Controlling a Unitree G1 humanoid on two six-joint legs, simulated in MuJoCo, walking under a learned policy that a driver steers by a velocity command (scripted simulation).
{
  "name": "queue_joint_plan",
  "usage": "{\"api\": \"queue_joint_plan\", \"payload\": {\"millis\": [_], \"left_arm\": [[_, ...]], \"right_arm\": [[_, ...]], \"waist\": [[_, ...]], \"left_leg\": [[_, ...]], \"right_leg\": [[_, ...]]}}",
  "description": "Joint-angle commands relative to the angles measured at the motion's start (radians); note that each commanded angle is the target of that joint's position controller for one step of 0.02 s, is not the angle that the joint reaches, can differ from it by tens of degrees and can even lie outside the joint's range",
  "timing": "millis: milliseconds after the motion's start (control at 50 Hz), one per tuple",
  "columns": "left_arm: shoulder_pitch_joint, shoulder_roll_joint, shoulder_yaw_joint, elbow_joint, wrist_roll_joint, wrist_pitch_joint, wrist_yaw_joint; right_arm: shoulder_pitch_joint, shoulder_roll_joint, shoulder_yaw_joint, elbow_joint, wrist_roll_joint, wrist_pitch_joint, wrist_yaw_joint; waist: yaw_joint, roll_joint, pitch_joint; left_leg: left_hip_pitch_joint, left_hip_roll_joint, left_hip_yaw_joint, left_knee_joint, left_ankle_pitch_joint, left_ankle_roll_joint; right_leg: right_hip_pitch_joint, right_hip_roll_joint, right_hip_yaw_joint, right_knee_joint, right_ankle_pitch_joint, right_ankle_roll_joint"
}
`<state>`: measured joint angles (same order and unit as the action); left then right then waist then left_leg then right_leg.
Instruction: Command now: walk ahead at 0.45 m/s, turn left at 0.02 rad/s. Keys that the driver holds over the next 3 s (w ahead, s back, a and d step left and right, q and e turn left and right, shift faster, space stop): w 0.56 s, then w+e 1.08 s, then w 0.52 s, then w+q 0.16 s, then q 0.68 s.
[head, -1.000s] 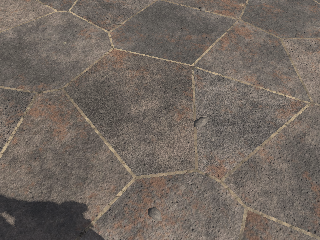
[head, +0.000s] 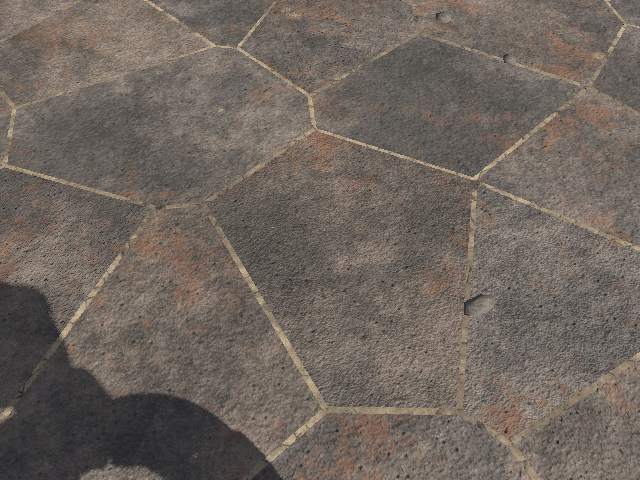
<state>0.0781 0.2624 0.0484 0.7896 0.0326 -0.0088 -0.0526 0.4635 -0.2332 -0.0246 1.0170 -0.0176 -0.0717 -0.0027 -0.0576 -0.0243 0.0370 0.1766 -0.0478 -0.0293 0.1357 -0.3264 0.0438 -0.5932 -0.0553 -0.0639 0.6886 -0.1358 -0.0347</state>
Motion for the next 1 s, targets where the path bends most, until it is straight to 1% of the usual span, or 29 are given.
{"api": "queue_joint_plan", "payload": {"millis": [20, 40, 60, 80, 100, 120, 140, 160, 180, 200, 220, 240, 320, 380, 440, 520, 580, 600, 620, 640, 660, 680, 700, 720, 740, 760, 840, 940, 1000], "left_arm": [[-0.068, 0.066, 0.011, -0.084, -0.003, -0.018, 0.012], [0.013, 0.084, 0.021, -0.059, -0.005, -0.021, 0.023], [0.165, 0.102, 0.033, -0.008, -0.005, -0.029, 0.034], [0.331, 0.146, 0.050, 0.043, 0.010, -0.040, 0.049], [0.456, 0.283, 0.083, 0.061, 0.035, -0.045, 0.057], [0.430, 0.237, 0.070, 0.068, -0.001, -0.040, 0.046], [0.294, 0.208, 0.060, 0.059, -0.014, -0.041, 0.044], [0.201, 0.135, 0.041, 0.043, -0.015, -0.047, 0.040], [0.169, 0.098, 0.029, 0.048, -0.014, -0.055, 0.038], [0.159, 0.073, 0.020, 0.061, -0.018, -0.061, 0.040], [0.168, 0.045, 0.011, 0.072, -0.016, -0.070, 0.038], [0.188, 0.067, 0.016, 0.082, -0.018, -0.079, 0.039], [0.275, 0.071, 0.015, 0.133, -0.022, -0.094, 0.040], [0.323, 0.066, 0.010, 0.158, -0.026, -0.094, 0.041], [0.372, 0.071, 0.007, 0.181, -0.026, -0.096, 0.046], [0.419, 0.078, 0.006, 0.215, -0.014, -0.087, 0.059], [0.394, 0.097, 0.009, 0.224, -0.006, -0.080, 0.068], [0.383, 0.103, 0.010, 0.226, -0.005, -0.076, 0.067], [0.367, 0.097, 0.006, 0.217, -0.013, -0.075, 0.064], [0.398, 0.024, -0.015, 0.172, -0.040, -0.078, 0.056], [0.484, 0.007, -0.009, 0.185, -0.059, -0.074, 0.057], [0.398, 0.095, 0.015, 0.186, -0.036, -0.064, 0.065], [0.329, 0.073, 0.013, 0.169, -0.034, -0.068, 0.059], [0.310, 0.044, 0.011, 0.171, -0.033, -0.064, 0.056], [0.301, 0.037, 0.015, 0.169, -0.014, -0.051, 0.049], [0.320, 0.018, 0.013, 0.176, -0.004, -0.035, 0.040], [0.235, -0.005, 0.016, 0.136, -0.004, -0.004, 0.020], [0.046, -0.019, 0.003, 0.060, -0.006, -0.007, 0.004], [-0.054, -0.025, -0.007, 0.018, -0.001, -0.009, -0.003]], "right_arm": [[-0.016, -0.174, -0.030, -0.024, 0.000, -0.013, -0.010], [-0.024, -0.185, -0.032, -0.020, -0.003, -0.012, -0.012], [-0.034, -0.191, -0.034, -0.018, -0.002, -0.007, -0.012], [-0.033, -0.177, -0.028, -0.023, 0.000, -0.007, -0.010], [0.078, -0.046, 0.003, -0.058, 0.034, -0.008, 0.004], [0.032, -0.116, -0.018, -0.044, 0.010, -0.012, 0.003], [-0.065, -0.143, -0.033, -0.080, 0.003, -0.010, 0.006], [-0.103, -0.135, -0.029, -0.090, 0.002, -0.016, 0.014], [-0.108, -0.108, -0.026, -0.085, 0.000, -0.011, 0.019], [-0.084, -0.091, -0.022, -0.079, -0.014, 0.002, 0.023], [-0.071, -0.072, -0.020, -0.065, -0.021, 0.016, 0.029], [-0.054, -0.060, -0.017, -0.064, -0.022, 0.025, 0.034], [-0.231, -0.070, -0.018, -0.120, -0.021, 0.036, 0.041], [-0.358, -0.051, -0.010, -0.162, -0.017, 0.030, 0.044], [-0.457, -0.035, 0.000, -0.192, -0.010, 0.026, 0.046], [-0.524, -0.051, -0.003, -0.225, -0.011, 0.020, 0.040], [-0.437, -0.078, -0.018, -0.208, -0.012, 0.007, 0.028], [-0.310, -0.097, -0.030, -0.170, -0.014, -0.001, 0.019], [-0.130, -0.134, -0.046, -0.117, -0.029, -0.013, 0.007], [0.020, -0.238, -0.072, -0.102, -0.058, -0.019, -0.009], [0.006, -0.263, -0.084, -0.099, -0.034, -0.003, -0.001], [-0.102, -0.196, -0.071, -0.119, -0.012, 0.004, 0.004], [-0.187, -0.127, -0.052, -0.132, -0.007, -0.002, 0.007], [-0.222, -0.084, -0.041, -0.129, -0.010, -0.010, 0.007], [-0.223, -0.063, -0.035, -0.115, -0.007, -0.018, 0.002], [-0.219, -0.054, -0.031, -0.107, -0.006, -0.025, -0.002], [-0.157, -0.078, -0.039, -0.081, 0.004, -0.053, -0.004], [-0.109, -0.070, -0.034, -0.061, 0.000, -0.052, -0.009], [-0.059, -0.094, -0.038, -0.045, 0.000, -0.047, -0.018]], "waist": [[0.046, 0.132, 0.086], [0.085, 0.132, 0.034], [0.155, 0.107, -0.050], [0.218, 0.072, -0.146], [0.193, -0.187, -0.333], [0.192, -0.127, -0.346], [0.131, -0.084, -0.150], [0.100, -0.025, -0.061], [0.070, -0.029, -0.014], [0.039, -0.050, 0.007], [0.027, -0.039, 0.010], [0.018, -0.062, -0.005], [0.038, -0.021, 0.065], [0.065, -0.010, 0.074], [0.094, -0.020, 0.073], [0.107, -0.025, 0.077], [0.055, -0.043, 0.025], [0.001, -0.039, -0.041], [-0.073, -0.011, -0.141], [-0.091, 0.131, -0.295], [-0.043, 0.272, -0.397], [-0.018, 0.099, -0.244], [0.004, 0.064, -0.117], [0.030, 0.048, -0.046], [0.051, 0.072, -0.013], [0.070, 0.085, -0.006], [0.085, 0.083, 0.016], [0.058, 0.085, 0.063], [0.029, 0.086, 0.072]], "left_leg": [[-0.137, 0.264, -0.070, 0.064, 0.739, 0.120], [-0.127, 0.259, -0.052, 0.174, 0.911, 0.103], [-0.153, 0.231, -0.018, 0.362, 0.989, 0.085], [-0.312, 0.185, 0.008, 0.604, 0.812, 0.069], [-0.647, 0.038, 0.069, 1.030, 0.245, 0.015], [-0.732, -0.033, -0.059, 1.172, -0.162, 0.034], [-0.794, 0.037, -0.072, 1.204, -0.084, 0.053], [-0.777, 0.084, -0.055, 1.146, 0.005, 0.061], [-0.740, 0.117, -0.041, 1.086, 0.038, 0.063], [-0.687, 0.135, -0.033, 1.045, 0.051, 0.054], [-0.653, 0.142, -0.023, 1.028, 0.076, 0.050], [-0.647, 0.138, -0.007, 1.021, 0.077, 0.040], [-0.810, 0.176, 0.027, 0.880, 0.195, -0.004], [-0.835, 0.165, 0.060, 0.698, 0.299, -0.025], [-0.793, 0.134, 0.096, 0.548, 0.370, -0.022], [-0.794, 0.106, 0.101, 0.452, 0.320, 0.013], [-0.635, 0.045, 0.117, 0.396, 0.186, 0.060], [-0.490, 0.014, 0.125, 0.351, 0.170, 0.081], [-0.234, 0.060, 0.078, 0.314, 0.209, 0.112], [0.070, 0.347, -0.258, 0.295, 0.092, 0.180], [0.187, 0.518, -0.639, 0.166, 0.066, 0.274], [0.054, 0.463, -0.512, 0.146, 0.019, 0.235], [-0.100, 0.423, -0.365, 0.106, 0.058, 0.206], [-0.209, 0.377, -0.254, 0.065, 0.121, 0.162], [-0.278, 0.339, -0.171, 0.045, 0.179, 0.131], [-0.314, 0.317, -0.108, 0.032, 0.216, 0.112], [-0.308, 0.300, 0.033, -0.001, 0.353, 0.104], [-0.281, 0.258, 0.176, -0.003, 0.455, 0.089], [-0.210, 0.283, 0.221, 0.010, 0.532, 0.086]], "right_leg": [[0.124, 0.055, -0.041, -0.080, -0.022, -0.049], [0.232, 0.087, -0.049, -0.098, -0.050, -0.066], [0.414, 0.120, -0.060, -0.159, -0.040, -0.086], [0.668, 0.046, 0.019, -0.181, -0.076, -0.114], [0.992, -0.297, 0.515, -0.250, -0.320, -0.235], [0.895, -0.357, 0.804, -0.447, -0.385, -0.252], [0.727, -0.315, 0.650, -0.458, -0.424, -0.228], [0.584, -0.278, 0.522, -0.485, -0.347, -0.212], [0.494, -0.227, 0.415, -0.513, -0.256, -0.185], [0.419, -0.189, 0.339, -0.533, -0.184, -0.165], [0.389, -0.152, 0.279, -0.545, -0.119, -0.141], [0.383, -0.165, 0.262, -0.555, -0.065, -0.170], [0.421, -0.143, 0.184, -0.616, 0.008, -0.187], [0.467, -0.113, 0.126, -0.609, 0.122, -0.174], [0.513, -0.110, 0.093, -0.593, 0.224, -0.162], [0.662, -0.156, 0.094, -0.535, 0.389, -0.159], [0.715, -0.166, 0.085, -0.372, 0.715, -0.134], [0.703, -0.147, 0.081, -0.222, 0.792, -0.121], [0.573, -0.106, 0.057, -0.009, 0.665, -0.104], [0.293, -0.017, 0.010, 0.330, 0.244, -0.073], [0.051, 0.134, 0.046, 0.599, -0.389, -0.056], [-0.018, 0.055, 0.126, 0.637, -0.313, -0.070], [-0.016, 0.017, 0.127, 0.596, -0.227, -0.070], [0.019, -0.016, 0.124, 0.539, -0.179, -0.069], [0.051, -0.034, 0.125, 0.500, -0.158, -0.063], [0.081, -0.038, 0.117, 0.490, -0.142, -0.053], [-0.010, -0.053, 0.089, 0.449, -0.045, -0.031], [-0.060, -0.044, 0.028, 0.185, 0.127, -0.016], [-0.029, -0.022, -0.037, 0.031, 0.150, -0.037]]}}
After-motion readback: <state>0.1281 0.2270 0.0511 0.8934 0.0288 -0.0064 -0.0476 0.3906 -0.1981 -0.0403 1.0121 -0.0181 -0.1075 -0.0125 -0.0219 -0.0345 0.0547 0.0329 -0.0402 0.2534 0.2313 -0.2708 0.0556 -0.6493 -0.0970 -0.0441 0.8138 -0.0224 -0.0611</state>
